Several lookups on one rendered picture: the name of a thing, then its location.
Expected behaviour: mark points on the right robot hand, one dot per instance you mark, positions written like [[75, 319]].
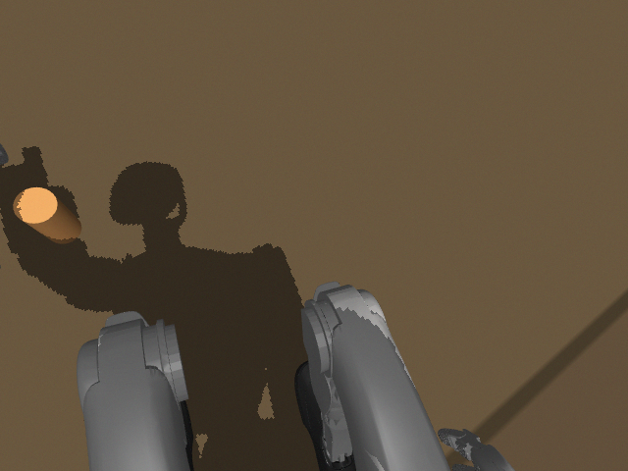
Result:
[[484, 457]]

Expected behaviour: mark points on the can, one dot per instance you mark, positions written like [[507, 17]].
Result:
[[42, 210]]

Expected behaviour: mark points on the right robot foot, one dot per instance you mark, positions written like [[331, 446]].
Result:
[[311, 418]]

